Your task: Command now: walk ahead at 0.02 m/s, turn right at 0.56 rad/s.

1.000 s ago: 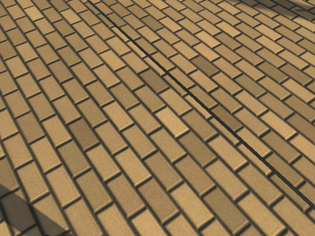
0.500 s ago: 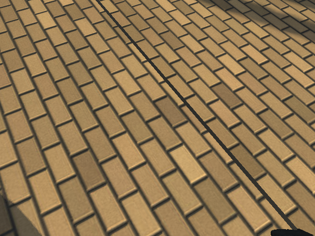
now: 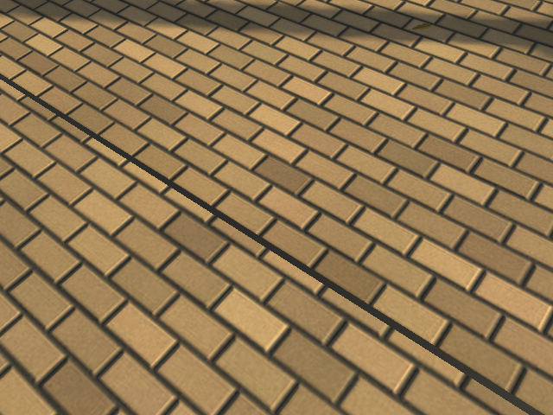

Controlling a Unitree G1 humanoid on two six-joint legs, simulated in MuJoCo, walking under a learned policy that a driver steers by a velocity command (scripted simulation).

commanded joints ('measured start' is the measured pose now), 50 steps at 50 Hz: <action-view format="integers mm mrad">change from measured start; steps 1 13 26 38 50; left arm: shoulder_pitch -71 -17 44 -72 239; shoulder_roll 167 158 138 41 247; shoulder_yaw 35 36 18 -38 1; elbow -88 -144 -109 -82 -23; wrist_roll -19 17 57 60 2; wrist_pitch -33 -151 -90 -78 -96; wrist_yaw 16 -80 -15 -78 -54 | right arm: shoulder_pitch -23 77 7 327 475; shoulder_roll -112 -78 -110 -52 47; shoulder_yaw -35 1 -5 0 46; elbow -50 -68 -248 -168 -113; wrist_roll -8 -33 -18 -72 -95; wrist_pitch -15 -65 -166 -136 -144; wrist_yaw -14 -3 25 72 106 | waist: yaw -33 9 40 -89 99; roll -158 -130 97 62 -192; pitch -111 -110 -75 6 -469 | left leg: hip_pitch -156 29 442 707 21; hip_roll -1 8 251 292 27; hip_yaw -101 -87 -131 -22 174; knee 144 -239 -718 -914 -180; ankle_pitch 65 72 904 418 402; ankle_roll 4 -41 296 332 49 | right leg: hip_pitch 173 207 -235 -482 839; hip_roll -232 -212 32 -51 -266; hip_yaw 310 431 97 43 278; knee -240 -254 617 273 29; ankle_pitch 340 161 -229 32 808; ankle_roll -164 -244 146 29 -370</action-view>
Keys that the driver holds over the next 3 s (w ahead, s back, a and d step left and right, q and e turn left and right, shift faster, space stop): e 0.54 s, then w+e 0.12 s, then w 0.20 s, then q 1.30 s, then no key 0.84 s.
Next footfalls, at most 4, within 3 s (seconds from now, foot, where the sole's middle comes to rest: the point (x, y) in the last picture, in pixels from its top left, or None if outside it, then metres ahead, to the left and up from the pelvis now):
0.40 left None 0.08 0.15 -0.77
0.98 right None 0.22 -0.21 -0.77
1.52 left None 0.41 0.01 -0.77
1.96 right None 0.43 -0.20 -0.77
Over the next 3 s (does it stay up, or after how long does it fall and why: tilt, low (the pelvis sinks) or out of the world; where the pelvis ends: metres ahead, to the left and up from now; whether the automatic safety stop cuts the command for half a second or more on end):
stays up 0.30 -0.12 0.01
